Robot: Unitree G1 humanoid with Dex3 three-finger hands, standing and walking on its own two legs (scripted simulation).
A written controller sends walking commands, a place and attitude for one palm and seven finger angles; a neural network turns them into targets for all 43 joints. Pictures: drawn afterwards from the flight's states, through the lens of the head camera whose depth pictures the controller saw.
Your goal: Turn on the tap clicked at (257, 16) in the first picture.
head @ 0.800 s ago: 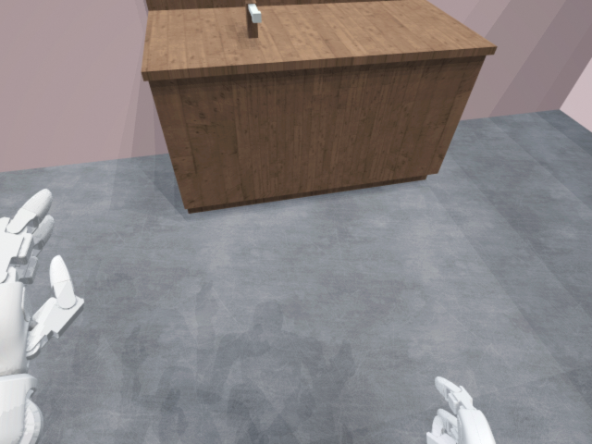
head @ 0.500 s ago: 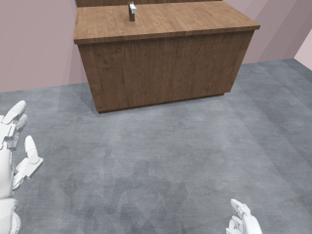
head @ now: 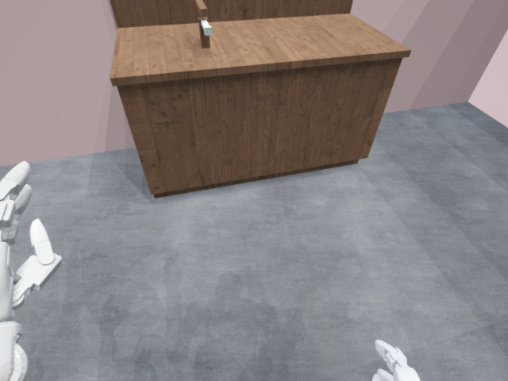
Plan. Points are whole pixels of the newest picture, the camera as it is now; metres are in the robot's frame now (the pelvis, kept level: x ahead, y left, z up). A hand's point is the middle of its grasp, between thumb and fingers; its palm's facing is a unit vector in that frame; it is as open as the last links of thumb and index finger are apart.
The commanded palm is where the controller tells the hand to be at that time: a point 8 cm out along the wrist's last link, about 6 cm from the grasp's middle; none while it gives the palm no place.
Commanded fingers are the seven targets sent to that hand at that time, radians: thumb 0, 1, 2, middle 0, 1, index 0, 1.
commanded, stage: walk to a spot facing it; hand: left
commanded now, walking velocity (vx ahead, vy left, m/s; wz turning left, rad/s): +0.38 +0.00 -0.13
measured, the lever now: (207, 30) +1.31 +0.26 +0.08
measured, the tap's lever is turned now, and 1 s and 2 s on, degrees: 0 0 0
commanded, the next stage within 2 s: turn to face it in 1.48 s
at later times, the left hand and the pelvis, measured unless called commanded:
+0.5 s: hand (113, 163) +0.36 +0.23 +0.19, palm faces +0.37 -0.85 -0.37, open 7.4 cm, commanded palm +0.30 +0.28 +0.19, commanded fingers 0.00 0.90 0.90 -0.20 -0.30 -0.20 -0.30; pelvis +0.12 +0.01 +0.01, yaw -4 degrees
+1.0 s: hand (197, 112) +0.51 +0.14 +0.19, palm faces +0.31 -0.79 -0.53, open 7.4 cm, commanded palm +0.45 +0.19 +0.19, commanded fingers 0.00 0.90 0.90 -0.20 -0.30 -0.20 -0.30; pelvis +0.28 -0.08 +0.01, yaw -2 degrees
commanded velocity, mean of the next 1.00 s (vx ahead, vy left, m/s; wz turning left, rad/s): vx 0.38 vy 0.00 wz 0.04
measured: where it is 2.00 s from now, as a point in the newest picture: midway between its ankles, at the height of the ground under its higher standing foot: (286, 325)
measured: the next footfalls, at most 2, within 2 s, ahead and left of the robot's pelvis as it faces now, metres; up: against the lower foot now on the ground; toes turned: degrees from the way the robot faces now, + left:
left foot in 0.32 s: +0.16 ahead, +0.12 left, +0.00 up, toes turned +8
right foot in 0.74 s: +0.32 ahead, -0.15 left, +0.00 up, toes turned -16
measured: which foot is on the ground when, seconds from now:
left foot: down 0.00-0.06, up 0.08-0.30, down 0.32-0.74, up 0.76-1.00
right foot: down 0.00-0.34, up 0.36-0.72, down 0.74-1.00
